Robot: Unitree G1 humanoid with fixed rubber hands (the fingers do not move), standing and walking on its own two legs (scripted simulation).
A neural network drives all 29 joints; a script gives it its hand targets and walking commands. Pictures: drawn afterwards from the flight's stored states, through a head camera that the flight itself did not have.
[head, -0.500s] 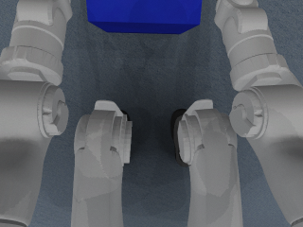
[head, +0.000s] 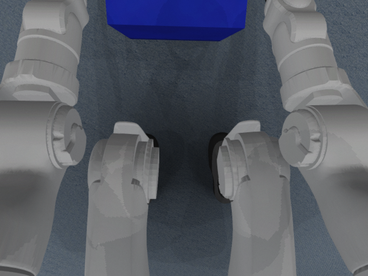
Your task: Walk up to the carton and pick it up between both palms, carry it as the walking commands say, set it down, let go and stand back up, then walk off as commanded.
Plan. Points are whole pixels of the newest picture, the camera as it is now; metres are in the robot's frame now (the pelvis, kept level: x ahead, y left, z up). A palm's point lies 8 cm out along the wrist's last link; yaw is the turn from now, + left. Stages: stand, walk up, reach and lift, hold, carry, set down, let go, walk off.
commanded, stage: set down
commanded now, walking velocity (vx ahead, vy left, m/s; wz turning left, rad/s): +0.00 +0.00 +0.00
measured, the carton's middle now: out of the picture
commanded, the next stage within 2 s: let go in 1.96 s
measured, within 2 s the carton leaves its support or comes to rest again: neither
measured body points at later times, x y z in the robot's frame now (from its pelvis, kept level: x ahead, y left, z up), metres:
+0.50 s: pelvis +0.00 -0.01 +0.00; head +0.37 +0.01 +0.24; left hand +0.56 +0.20 -0.18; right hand +0.57 -0.17 -0.18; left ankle +0.10 +0.10 -0.32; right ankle +0.11 -0.12 -0.32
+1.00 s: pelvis -0.02 +0.00 +0.06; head +0.36 +0.01 +0.29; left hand +0.58 +0.21 -0.08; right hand +0.58 -0.18 -0.08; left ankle +0.10 +0.10 -0.32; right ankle +0.11 -0.12 -0.32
